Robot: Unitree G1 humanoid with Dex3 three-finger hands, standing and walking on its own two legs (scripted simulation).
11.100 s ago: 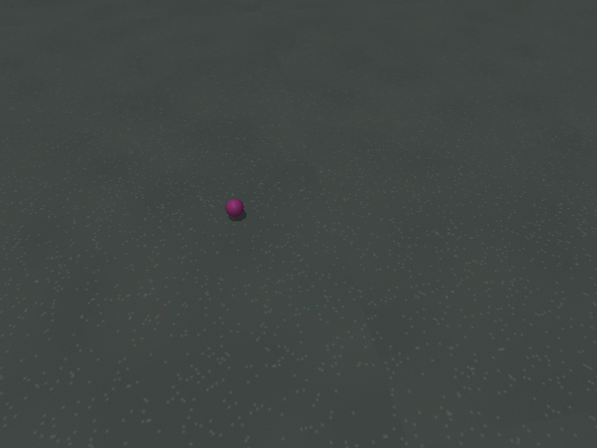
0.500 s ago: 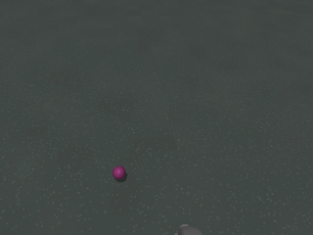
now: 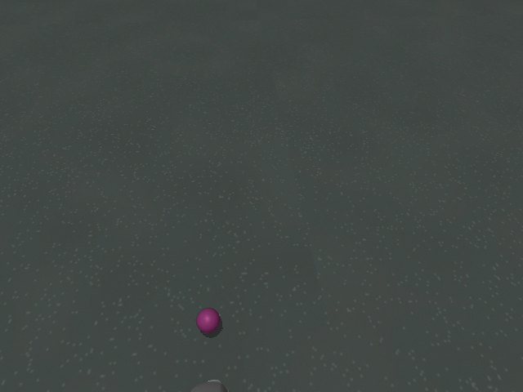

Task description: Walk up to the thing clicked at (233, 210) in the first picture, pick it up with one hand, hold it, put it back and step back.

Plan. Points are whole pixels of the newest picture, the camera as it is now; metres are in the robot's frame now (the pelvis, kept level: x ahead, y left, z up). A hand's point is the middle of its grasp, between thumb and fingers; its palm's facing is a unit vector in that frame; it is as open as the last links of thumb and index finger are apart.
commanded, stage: walk up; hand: left
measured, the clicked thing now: (207, 319) +0.46 +0.21 -0.72
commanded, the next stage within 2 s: none
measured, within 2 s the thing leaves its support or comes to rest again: neither
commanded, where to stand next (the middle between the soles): +0.09 -0.02 m, yaw +0 degrees
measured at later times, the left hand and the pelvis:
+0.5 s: hand out of the picture +0.11 +0.25 -0.14, palm faces -0.03 -0.93 -0.36, open 7.4 cm; pelvis +0.04 -0.01 +0.01, yaw +0 degrees
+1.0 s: hand out of the picture +0.14 +0.24 -0.14, palm faces -0.04 -0.95 -0.31, open 7.4 cm; pelvis +0.04 -0.01 +0.02, yaw +0 degrees
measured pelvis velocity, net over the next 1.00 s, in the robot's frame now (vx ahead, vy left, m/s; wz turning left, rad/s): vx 0.04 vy -0.01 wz -0.01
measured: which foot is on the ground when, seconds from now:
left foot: up 0.00-0.00, down 0.02-1.00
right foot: down 0.00-1.00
